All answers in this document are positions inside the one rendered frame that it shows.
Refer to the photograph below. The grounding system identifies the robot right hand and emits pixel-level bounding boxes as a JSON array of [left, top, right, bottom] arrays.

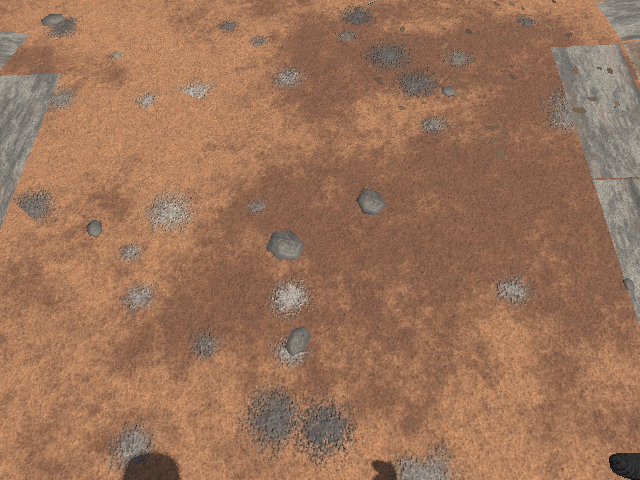
[[609, 453, 640, 480]]

